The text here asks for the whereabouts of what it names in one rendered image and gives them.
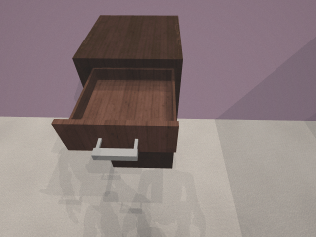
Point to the handle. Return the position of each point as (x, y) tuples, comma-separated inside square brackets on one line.
[(115, 154)]

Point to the cabinet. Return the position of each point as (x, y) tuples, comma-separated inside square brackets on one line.
[(134, 41)]

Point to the drawer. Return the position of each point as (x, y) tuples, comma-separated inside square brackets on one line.
[(120, 105)]

